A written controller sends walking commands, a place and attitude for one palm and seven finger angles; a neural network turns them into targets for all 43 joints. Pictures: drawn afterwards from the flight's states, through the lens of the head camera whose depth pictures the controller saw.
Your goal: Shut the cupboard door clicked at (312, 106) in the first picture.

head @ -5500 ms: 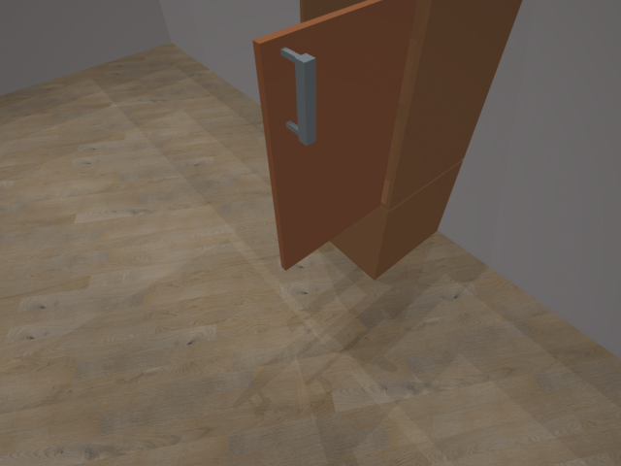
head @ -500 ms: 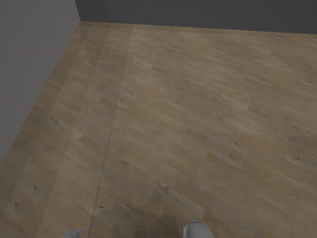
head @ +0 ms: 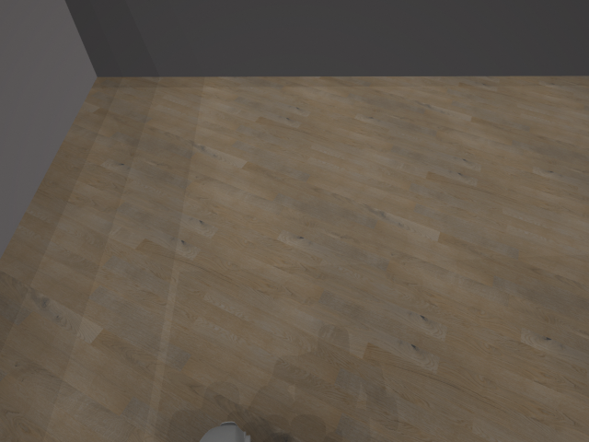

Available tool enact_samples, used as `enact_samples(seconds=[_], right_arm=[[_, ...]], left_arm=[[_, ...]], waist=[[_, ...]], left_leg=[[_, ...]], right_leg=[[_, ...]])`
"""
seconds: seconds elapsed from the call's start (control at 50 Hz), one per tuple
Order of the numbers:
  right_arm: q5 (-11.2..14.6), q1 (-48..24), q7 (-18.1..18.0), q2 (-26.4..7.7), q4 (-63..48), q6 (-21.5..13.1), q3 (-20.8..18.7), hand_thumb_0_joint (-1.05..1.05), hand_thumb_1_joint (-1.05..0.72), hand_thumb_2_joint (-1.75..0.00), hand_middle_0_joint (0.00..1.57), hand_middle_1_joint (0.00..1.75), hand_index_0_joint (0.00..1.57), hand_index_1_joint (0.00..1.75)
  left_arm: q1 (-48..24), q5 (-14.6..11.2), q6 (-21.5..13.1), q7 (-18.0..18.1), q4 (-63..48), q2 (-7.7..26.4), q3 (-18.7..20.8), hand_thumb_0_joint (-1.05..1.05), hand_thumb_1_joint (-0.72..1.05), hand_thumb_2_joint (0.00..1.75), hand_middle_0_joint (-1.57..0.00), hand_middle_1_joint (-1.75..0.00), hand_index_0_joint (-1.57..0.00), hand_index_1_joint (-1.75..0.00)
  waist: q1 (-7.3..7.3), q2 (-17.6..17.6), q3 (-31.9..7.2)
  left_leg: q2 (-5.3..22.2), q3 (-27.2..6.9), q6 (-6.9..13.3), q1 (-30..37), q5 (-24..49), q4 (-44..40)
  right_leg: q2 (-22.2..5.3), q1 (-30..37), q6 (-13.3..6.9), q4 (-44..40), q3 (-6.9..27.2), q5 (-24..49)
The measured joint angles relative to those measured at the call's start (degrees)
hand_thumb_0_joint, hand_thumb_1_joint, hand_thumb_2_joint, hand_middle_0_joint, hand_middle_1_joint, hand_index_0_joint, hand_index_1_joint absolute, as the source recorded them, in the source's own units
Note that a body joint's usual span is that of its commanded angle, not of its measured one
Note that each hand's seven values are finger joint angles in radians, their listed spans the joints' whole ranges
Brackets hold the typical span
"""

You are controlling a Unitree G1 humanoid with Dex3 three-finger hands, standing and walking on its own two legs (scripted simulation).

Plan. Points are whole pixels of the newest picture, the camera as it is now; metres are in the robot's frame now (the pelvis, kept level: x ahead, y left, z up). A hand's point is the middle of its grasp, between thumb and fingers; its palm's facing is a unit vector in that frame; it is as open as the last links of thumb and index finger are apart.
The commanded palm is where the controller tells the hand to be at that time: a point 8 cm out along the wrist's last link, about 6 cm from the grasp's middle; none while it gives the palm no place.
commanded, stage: walk around to get in front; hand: left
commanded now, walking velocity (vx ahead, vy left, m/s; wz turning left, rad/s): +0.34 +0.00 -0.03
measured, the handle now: out of the picture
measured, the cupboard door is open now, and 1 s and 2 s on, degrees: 90 90 90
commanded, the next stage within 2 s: walk to a spot facing it in 0.02 s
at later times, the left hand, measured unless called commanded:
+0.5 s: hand (191, 354) +0.28 +0.20 -0.17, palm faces +0.13 -0.96 -0.23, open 7.3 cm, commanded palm none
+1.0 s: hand (160, 389) +0.22 +0.24 -0.18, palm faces +0.46 -0.85 -0.26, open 7.3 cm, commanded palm none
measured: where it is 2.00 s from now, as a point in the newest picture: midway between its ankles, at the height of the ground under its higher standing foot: (302, 405)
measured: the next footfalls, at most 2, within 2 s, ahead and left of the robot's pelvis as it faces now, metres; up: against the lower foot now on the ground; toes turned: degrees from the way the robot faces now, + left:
left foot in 0.08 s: +0.17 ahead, +0.12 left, +0.00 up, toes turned +8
right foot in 0.48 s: +0.27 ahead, -0.12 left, +0.00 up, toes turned +2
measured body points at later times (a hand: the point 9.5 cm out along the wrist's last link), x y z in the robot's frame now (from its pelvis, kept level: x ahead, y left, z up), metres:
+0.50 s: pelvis +0.19 +0.00 -0.01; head +0.23 -0.01 +0.44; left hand +0.27 +0.25 -0.15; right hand +0.17 -0.24 -0.17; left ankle +0.13 +0.11 -0.73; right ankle +0.23 -0.12 -0.74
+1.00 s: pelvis +0.25 +0.01 -0.01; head +0.30 +0.04 +0.44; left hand +0.20 +0.28 -0.16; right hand +0.48 -0.17 -0.14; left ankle +0.22 +0.12 -0.74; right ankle +0.28 -0.13 -0.68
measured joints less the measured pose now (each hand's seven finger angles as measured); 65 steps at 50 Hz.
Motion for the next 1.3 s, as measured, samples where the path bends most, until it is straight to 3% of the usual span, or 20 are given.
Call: enact_samples(seconds=[0.06, 0.08, 0.12, 0.16, 0.22, 0.34, 0.46, 0.52, 0.58, 0.62, 0.76, 0.82, 0.88, 0.92, 0.96, 1.08, 1.14, 1.2, 1.26, 1.3], right_arm=[[-0.1, -2.1, 0.2, 0.0, -0.6, -0.8, 0.2, 0.00, -0.91, -0.90, 0.20, 0.30, 0.19, 0.30], [-0.2, -2.7, 0.1, -0.1, -0.8, -1.4, 0.3, 0.00, -0.91, -0.90, 0.20, 0.30, 0.20, 0.30], [-0.7, -3.6, -0.4, 0.3, -1.4, -2.6, 0.6, 0.00, -0.91, -0.90, 0.20, 0.30, 0.20, 0.30], [-0.7, -2.8, -1.0, 0.9, -1.9, -3.2, 0.9, 0.00, -0.91, -0.90, 0.20, 0.30, 0.20, 0.30], [-0.2, 0.2, -2.0, 1.7, -0.7, -3.4, 1.2, 0.00, -0.91, -0.90, 0.20, 0.30, 0.20, 0.30], [0.2, 6.0, -2.8, 0.1, 3.4, -1.2, 0.5, -0.01, -0.95, -0.90, 0.21, 0.30, 0.20, 0.30], [0.3, 9.8, -2.2, 0.3, 5.1, 2.2, 0.2, 0.00, -0.93, -0.90, 0.21, 0.30, 0.20, 0.30], [0.8, 9.5, -1.9, -0.3, 4.8, 3.5, -0.4, 0.00, -0.92, -0.90, 0.21, 0.30, 0.20, 0.30], [0.8, 7.6, -1.6, -1.2, 3.9, 4.5, -0.9, 0.01, -0.91, -0.90, 0.20, 0.30, 0.20, 0.30], [0.8, 5.8, -1.3, -1.5, 3.0, 4.8, -1.0, 0.01, -0.91, -0.90, 0.20, 0.30, 0.20, 0.30], [0.7, -1.1, -0.2, -2.8, -1.9, 4.3, -1.0, 0.01, -0.91, -0.90, 0.20, 0.30, 0.19, 0.30], [0.4, -3.1, 0.1, -4.1, -4.3, 3.4, -1.1, 0.00, -0.91, -0.90, 0.20, 0.30, 0.19, 0.30], [0.2, -4.6, -0.3, -3.9, -5.8, 2.2, -1.1, 0.00, -0.91, -0.90, 0.20, 0.30, 0.19, 0.30], [0.1, -4.4, -0.8, -3.8, -6.4, 2.1, -0.9, 0.00, -0.91, -0.90, 0.20, 0.30, 0.20, 0.30], [0.0, -4.0, -1.1, -3.8, -6.4, 2.3, -0.8, 0.00, -0.91, -0.90, 0.20, 0.30, 0.20, 0.30], [-0.2, -2.8, -1.0, -4.1, -5.7, 3.6, -0.8, 0.00, -0.90, -0.90, 0.21, 0.30, 0.20, 0.30], [0.2, -1.6, -0.8, -3.9, -5.5, 4.6, -1.2, 0.00, -0.90, -0.90, 0.21, 0.30, 0.20, 0.30], [0.5, -1.7, -0.4, -4.5, -4.7, 5.6, -2.0, 0.00, -0.90, -0.90, 0.21, 0.30, 0.20, 0.30], [0.5, -1.9, 0.1, -4.7, -4.1, 6.2, -2.3, 0.01, -0.91, -0.90, 0.20, 0.30, 0.20, 0.30], [0.6, -2.0, 0.3, -4.3, -4.0, 6.2, -2.1, 0.01, -0.91, -0.90, 0.20, 0.30, 0.20, 0.30]], left_arm=[[3.2, 0.0, 0.2, -0.1, 2.0, -0.2, -0.3, -0.01, 0.94, 0.90, -0.20, -0.30, -0.20, -0.29], [4.4, -0.1, 0.4, -0.1, 2.5, -0.4, -0.3, 0.00, 0.93, 0.90, -0.20, -0.30, -0.20, -0.29], [5.4, -0.3, 1.4, -0.2, 3.5, -0.5, -0.5, 0.00, 0.93, 0.90, -0.20, -0.30, -0.20, -0.29], [5.1, 0.0, 2.3, -0.2, 4.0, -0.5, -0.6, 0.00, 0.92, 0.90, -0.20, -0.30, -0.20, -0.29], [2.2, 0.3, 3.1, -0.2, 3.1, -0.5, -0.5, 0.01, 0.92, 0.90, -0.20, -0.30, -0.20, -0.29], [-4.7, 0.4, 3.4, 0.4, -1.8, -1.2, -0.6, 0.01, 0.94, 0.90, -0.20, -0.30, -0.20, -0.29], [-8.3, 0.0, 3.3, 0.4, -5.0, -0.4, 0.0, 0.01, 0.93, 0.90, -0.20, -0.30, -0.20, -0.29], [-9.1, 0.2, 2.3, 1.0, -5.8, -0.8, -0.1, 0.01, 0.93, 0.90, -0.20, -0.30, -0.20, -0.29], [-9.3, 0.2, 2.5, 1.7, -6.4, -1.9, -0.7, 0.00, 0.92, 0.90, -0.20, -0.30, -0.20, -0.29], [-8.8, 0.2, 2.7, 1.8, -6.6, -2.1, -0.9, 0.00, 0.92, 0.90, -0.20, -0.30, -0.20, -0.29], [-6.6, 0.6, 3.2, 1.6, -6.6, -0.5, -0.3, 0.00, 0.93, 0.90, -0.20, -0.30, -0.20, -0.29], [-4.6, 0.2, 3.9, 1.1, -6.6, 0.7, 0.0, 0.00, 0.92, 0.90, -0.20, -0.30, -0.20, -0.29], [-4.3, 0.0, 6.2, 1.3, -6.2, 2.7, 0.5, 0.00, 0.92, 0.90, -0.20, -0.30, -0.20, -0.29], [-4.7, 0.1, 7.2, 1.4, -6.2, 3.4, 0.9, 0.01, 0.92, 0.90, -0.20, -0.30, -0.20, -0.29], [-5.3, 0.2, 7.4, 1.1, -6.8, 3.6, 1.0, 0.01, 0.92, 0.90, -0.20, -0.30, -0.20, -0.29], [-6.9, -0.1, 6.6, 0.7, -9.6, 2.6, 0.5, 0.01, 0.92, 0.90, -0.20, -0.30, -0.20, -0.29], [-6.3, 0.0, 5.4, 0.5, -11.2, 2.4, 0.1, 0.01, 0.91, 0.90, -0.20, -0.30, -0.20, -0.29], [-6.1, 0.5, 4.5, 1.1, -11.2, 0.9, -0.6, 0.01, 0.91, 0.90, -0.20, -0.30, -0.20, -0.29], [-4.8, 0.4, 4.7, 1.5, -10.8, -0.5, -1.2, 0.01, 0.91, 0.90, -0.20, -0.30, -0.20, -0.29], [-4.1, 0.4, 4.6, 1.6, -10.5, -0.9, -1.5, 0.01, 0.91, 0.90, -0.20, -0.30, -0.20, -0.29]], waist=[[1.13, -0.4, -0.3], [1.32, -0.7, -0.3], [1.45, -1.9, 0.1], [1.04, -2.4, 0.2], [0.45, -2.6, 0.4], [-0.75, -0.7, 0.9], [-2.64, 0.5, 0.8], [-2.95, 1.2, 0.9], [-3.23, 1.6, 1.6], [-3.01, 0.8, 1.7], [-1.02, -2.2, 2.9], [-0.47, -2.1, 2.8], [-0.24, -3.2, 3.0], [-0.18, -2.8, 2.6], [-0.03, -2.1, 2.6], [-0.41, 0.9, 3.2], [-0.65, 1.3, 2.5], [-0.57, 2.4, 3.3], [-1.03, 2.2, 3.5], [-1.41, 1.2, 3.6]], left_leg=[[-1.8, 1.4, 1.0, 3.8, 1.6, -7.2], [-2.4, 1.9, 2.6, 5.3, 4.4, -8.8], [-3.0, 3.5, 5.3, 6.0, 2.6, -5.3], [-3.5, 4.5, 6.1, 8.2, -0.8, -5.0], [-4.7, 3.9, 5.4, 12.1, -0.6, -9.3], [-5.7, -0.3, 5.3, 16.2, -0.2, -14.5], [-5.9, -4.6, 3.1, 15.8, -5.0, -9.9], [-6.0, -4.8, 1.5, 10.8, -14.8, 3.3], [-5.4, -3.1, 0.3, 4.7, -17.3, 18.9], [-4.5, -1.6, -0.4, 2.6, -16.2, 21.7], [-3.4, 1.6, -0.5, 4.6, -9.7, 3.6], [-4.0, 2.3, 1.4, 8.0, 0.5, -5.7], [-4.8, 1.3, 4.5, 6.4, -2.9, -1.9], [-4.9, 0.0, 4.6, 6.8, -3.6, -2.9], [-5.0, -1.4, 3.8, 7.7, -2.5, -5.0], [-5.3, -5.9, 2.6, 8.8, -0.7, -8.0], [-6.2, -8.0, 1.3, 7.2, -1.9, -5.4], [-7.4, -8.4, 1.0, 1.8, -13.3, 10.6], [-7.1, -5.9, 0.1, -1.7, -13.2, 23.9], [-6.4, -4.2, -0.7, -1.5, -12.4, 24.5]], right_leg=[[-0.6, 2.7, 1.3, 2.3, 0.6, -4.2], [-1.1, 2.3, 1.7, 5.8, 1.0, -6.6], [-2.6, -3.4, 1.4, 21.7, 2.1, -9.4], [-3.1, -10.5, 1.3, 38.1, 3.0, -9.6], [-5.1, -18.4, 2.8, 45.5, 2.3, -5.3], [-6.9, -22.4, 5.2, 29.6, 2.1, -1.1], [-5.2, -16.4, 5.8, 14.6, 0.6, 4.4], [-5.8, -14.8, 2.0, 13.9, -1.2, 1.2], [-7.2, -12.3, 2.2, 12.7, -4.0, -0.2], [-8.2, -10.5, 2.4, 10.9, -5.3, 0.1], [-11.4, -7.8, 3.7, 12.0, -10.1, -2.9], [-12.8, -9.4, 5.0, 19.0, -11.4, -7.0], [-11.0, -16.6, 6.8, 36.6, -3.7, -15.7], [-9.2, -20.1, 7.2, 43.3, -0.8, -14.4], [-8.2, -21.9, 7.6, 44.2, 0.9, -11.7], [-6.1, -19.7, 7.5, 29.5, 2.9, -8.8], [-5.7, -14.4, 6.6, 15.7, 2.5, -3.1], [-6.4, -14.1, 3.6, 16.5, 0.6, -2.8], [-7.6, -11.7, 2.9, 13.6, -1.4, -2.1], [-8.5, -10.2, 3.0, 11.3, -2.7, -1.4]])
